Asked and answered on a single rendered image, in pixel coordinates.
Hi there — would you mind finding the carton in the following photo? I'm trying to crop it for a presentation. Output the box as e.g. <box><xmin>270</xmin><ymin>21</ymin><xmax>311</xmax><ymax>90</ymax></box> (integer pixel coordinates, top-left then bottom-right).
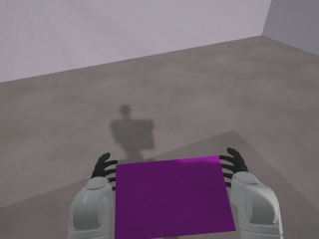
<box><xmin>115</xmin><ymin>155</ymin><xmax>236</xmax><ymax>239</ymax></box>

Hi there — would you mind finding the robot left hand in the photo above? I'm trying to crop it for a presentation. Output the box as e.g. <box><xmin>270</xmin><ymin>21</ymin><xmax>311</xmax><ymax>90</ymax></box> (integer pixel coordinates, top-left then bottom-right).
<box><xmin>91</xmin><ymin>152</ymin><xmax>118</xmax><ymax>191</ymax></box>

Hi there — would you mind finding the left robot forearm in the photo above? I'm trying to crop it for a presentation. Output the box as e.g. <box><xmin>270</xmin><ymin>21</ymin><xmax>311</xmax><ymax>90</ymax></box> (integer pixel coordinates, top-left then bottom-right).
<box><xmin>67</xmin><ymin>176</ymin><xmax>114</xmax><ymax>239</ymax></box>

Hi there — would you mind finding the robot right hand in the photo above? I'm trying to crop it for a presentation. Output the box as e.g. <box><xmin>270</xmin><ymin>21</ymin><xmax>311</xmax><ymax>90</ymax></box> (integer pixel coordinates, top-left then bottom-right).
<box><xmin>219</xmin><ymin>147</ymin><xmax>248</xmax><ymax>188</ymax></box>

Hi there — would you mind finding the right robot forearm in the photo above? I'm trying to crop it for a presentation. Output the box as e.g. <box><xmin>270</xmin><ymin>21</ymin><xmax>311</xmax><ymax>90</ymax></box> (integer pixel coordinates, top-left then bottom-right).
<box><xmin>230</xmin><ymin>171</ymin><xmax>283</xmax><ymax>239</ymax></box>

